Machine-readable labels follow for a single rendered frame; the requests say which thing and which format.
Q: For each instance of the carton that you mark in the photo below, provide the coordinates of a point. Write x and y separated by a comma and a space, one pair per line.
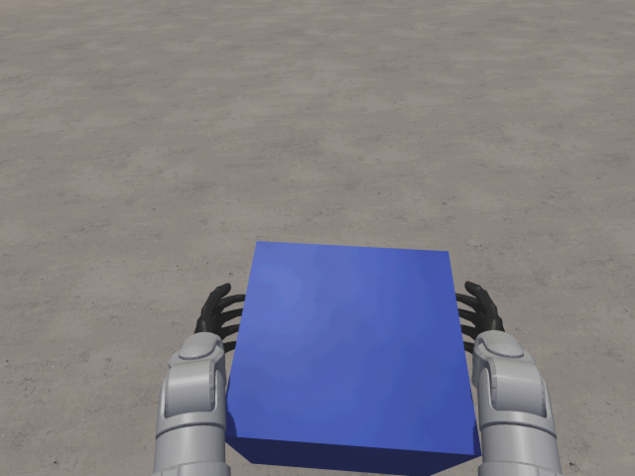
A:
351, 358

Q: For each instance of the left robot forearm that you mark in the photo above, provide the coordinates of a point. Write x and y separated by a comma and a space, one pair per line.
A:
191, 421

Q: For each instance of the robot right hand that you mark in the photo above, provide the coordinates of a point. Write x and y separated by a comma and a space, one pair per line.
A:
485, 316

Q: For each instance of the robot left hand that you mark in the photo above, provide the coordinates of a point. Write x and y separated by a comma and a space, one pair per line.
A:
211, 318

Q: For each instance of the right robot forearm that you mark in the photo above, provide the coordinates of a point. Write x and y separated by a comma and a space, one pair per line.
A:
516, 421

